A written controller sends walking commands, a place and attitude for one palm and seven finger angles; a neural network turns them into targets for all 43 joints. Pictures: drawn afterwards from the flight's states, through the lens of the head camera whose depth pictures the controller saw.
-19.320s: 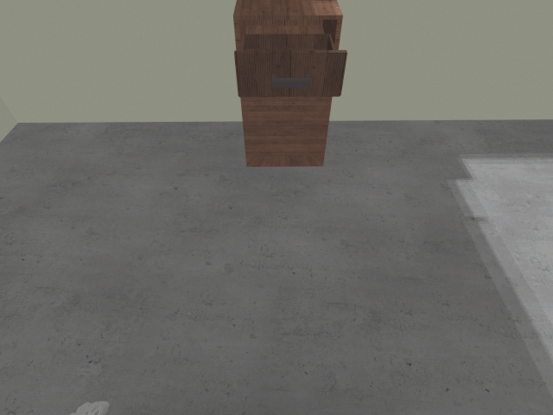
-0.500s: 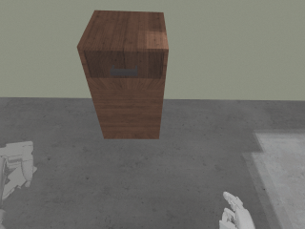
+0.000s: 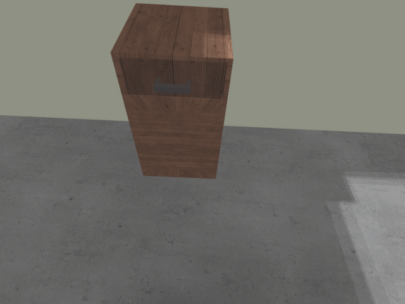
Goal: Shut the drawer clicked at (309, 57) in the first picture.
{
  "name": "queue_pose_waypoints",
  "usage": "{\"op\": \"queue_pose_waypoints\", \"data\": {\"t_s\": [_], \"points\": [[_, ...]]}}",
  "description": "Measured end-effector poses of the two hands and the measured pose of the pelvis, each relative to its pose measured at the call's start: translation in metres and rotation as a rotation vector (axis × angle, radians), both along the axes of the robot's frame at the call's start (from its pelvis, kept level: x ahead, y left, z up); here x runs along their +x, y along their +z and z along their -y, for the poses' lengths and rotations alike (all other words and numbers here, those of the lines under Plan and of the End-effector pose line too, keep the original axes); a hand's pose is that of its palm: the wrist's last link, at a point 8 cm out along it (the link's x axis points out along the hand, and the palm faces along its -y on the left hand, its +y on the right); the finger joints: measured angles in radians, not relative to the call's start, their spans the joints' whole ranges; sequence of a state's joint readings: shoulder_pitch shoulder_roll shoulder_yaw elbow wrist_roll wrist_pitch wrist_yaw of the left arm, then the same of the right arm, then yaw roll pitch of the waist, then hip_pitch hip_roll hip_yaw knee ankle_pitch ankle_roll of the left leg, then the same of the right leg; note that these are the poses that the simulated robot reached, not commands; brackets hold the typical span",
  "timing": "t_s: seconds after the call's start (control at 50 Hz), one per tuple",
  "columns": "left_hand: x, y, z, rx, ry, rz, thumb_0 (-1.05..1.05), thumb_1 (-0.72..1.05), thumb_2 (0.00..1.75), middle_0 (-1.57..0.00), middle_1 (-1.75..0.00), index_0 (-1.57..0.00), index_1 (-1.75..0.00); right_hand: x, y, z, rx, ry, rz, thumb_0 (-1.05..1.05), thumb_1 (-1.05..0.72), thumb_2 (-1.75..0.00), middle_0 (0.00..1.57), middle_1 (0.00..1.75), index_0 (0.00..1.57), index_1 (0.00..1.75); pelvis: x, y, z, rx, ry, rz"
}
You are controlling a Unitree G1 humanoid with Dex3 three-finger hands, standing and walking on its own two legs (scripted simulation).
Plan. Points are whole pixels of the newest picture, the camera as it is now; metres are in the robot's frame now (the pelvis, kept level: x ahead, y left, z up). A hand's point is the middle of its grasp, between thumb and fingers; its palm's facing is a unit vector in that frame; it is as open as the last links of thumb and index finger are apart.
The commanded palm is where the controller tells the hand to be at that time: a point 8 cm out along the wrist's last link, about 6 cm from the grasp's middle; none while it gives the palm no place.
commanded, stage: let the arm hang, fingers relaxed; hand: left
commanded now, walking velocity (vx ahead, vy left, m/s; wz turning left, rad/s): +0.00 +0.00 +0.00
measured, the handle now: (172, 84) +0.84 +0.17 -0.09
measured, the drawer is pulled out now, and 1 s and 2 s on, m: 0.00 0.00 0.00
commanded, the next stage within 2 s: look to check the result in 0.58 s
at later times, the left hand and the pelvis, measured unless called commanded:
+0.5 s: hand out of the picture +0.03 +0.16 -0.18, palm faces +0.02 -0.98 -0.18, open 7.3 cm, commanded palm none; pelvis +0.01 -0.01 +0.00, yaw -1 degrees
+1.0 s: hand out of the picture +0.00 +0.15 -0.18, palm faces +0.05 -0.98 -0.18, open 7.4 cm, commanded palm none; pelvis +0.02 -0.02 +0.00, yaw -1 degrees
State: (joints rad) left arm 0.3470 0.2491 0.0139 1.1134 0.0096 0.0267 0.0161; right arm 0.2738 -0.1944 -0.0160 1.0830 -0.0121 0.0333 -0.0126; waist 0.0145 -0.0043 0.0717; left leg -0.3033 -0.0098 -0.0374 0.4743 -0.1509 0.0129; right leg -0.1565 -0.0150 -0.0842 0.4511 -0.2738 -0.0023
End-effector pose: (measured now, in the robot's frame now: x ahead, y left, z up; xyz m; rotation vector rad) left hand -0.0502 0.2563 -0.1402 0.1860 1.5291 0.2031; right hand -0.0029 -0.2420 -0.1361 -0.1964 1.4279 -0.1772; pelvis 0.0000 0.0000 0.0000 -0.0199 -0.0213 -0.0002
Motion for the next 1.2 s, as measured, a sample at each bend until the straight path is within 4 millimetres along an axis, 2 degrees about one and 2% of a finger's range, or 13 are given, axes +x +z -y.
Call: {"op": "queue_pose_waypoints", "data": {"t_s": [0.06, 0.14, 0.28, 0.4, 0.5, 0.6, 0.92, 1.2], "points": [[-0.008, 0.004, 0.001, 0.011, 0.005, -0.027, 0.01, 0.91, 0.90, -0.57, -0.71, -0.56, -0.72, -0.005, -0.006, -0.009, 0.032, -0.014, -0.010, 0.01, -0.91, -0.90, 0.20, 0.30, 0.20, 0.30, 0.001, 0.001, 0.000, 0.003, -0.003, 0.004], [-0.004, 0.006, 0.006, 0.013, 0.006, -0.016, 0.01, 0.91, 0.90, -0.41, -0.54, -0.41, -0.54, -0.005, -0.011, -0.019, 0.067, -0.027, -0.007, 0.01, -0.91, -0.90, 0.20, 0.30, 0.20, 0.30, 0.002, 0.001, 0.001, 0.007, -0.006, 0.007], [0.030, 0.000, 0.025, -0.018, -0.007, 0.074, 0.01, 0.91, 0.90, -0.26, -0.37, -0.25, -0.37, -0.001, -0.014, -0.024, 0.082, -0.042, 0.012, 0.01, -0.92, -0.90, 0.20, 0.30, 0.20, 0.30, 0.006, 0.000, 0.004, 0.012, -0.010, 0.014], [0.061, -0.005, 0.042, -0.056, -0.024, 0.147, 0.00, 0.91, 0.90, -0.22, -0.32, -0.21, -0.31, 0.002, -0.013, -0.020, 0.073, -0.053, 0.025, 0.01, -0.92, -0.90, 0.20, 0.30, 0.20, 0.30, 0.009, 0.000, 0.006, 0.014, -0.012, 0.014], [0.073, -0.006, 0.049, -0.064, -0.031, 0.165, 0.01, 0.92, 0.90, -0.21, -0.30, -0.20, -0.30, 0.003, -0.011, -0.018, 0.068, -0.062, 0.025, 0.01, -0.91, -0.90, 0.20, 0.30, 0.20, 0.30, 0.012, 0.001, 0.010, 0.015, -0.014, 0.013], [0.071, -0.006, 0.050, -0.061, -0.024, 0.149, 0.01, 0.92, 0.90, -0.20, -0.30, -0.20, -0.30, 0.002, -0.011, -0.017, 0.069, -0.066, 0.013, 0.00, -0.91, -0.90, 0.20, 0.30, 0.20, 0.30, 0.016, 0.001, 0.013, 0.015, -0.014, 0.010], [0.046, -0.005, 0.058, -0.061, 0.013, 0.071, 0.00, 0.91, 0.90, -0.20, -0.30, -0.20, -0.30, 0.011, -0.011, -0.012, 0.067, -0.057, -0.002, 0.01, -0.92, -0.90, 0.20, 0.30, 0.20, 0.30, 0.023, 0.001, 0.017, 0.015, -0.014, 0.010], [0.052, -0.005, 0.064, -0.068, 0.012, 0.087, 0.00, 0.91, 0.90, -0.20, -0.30, -0.20, -0.30, 0.014, -0.011, -0.008, 0.063, -0.056, 0.010, 0.01, -0.92, -0.90, 0.20, 0.30, 0.20, 0.30, 0.025, 0.002, 0.020, 0.016, -0.015, 0.014]]}}
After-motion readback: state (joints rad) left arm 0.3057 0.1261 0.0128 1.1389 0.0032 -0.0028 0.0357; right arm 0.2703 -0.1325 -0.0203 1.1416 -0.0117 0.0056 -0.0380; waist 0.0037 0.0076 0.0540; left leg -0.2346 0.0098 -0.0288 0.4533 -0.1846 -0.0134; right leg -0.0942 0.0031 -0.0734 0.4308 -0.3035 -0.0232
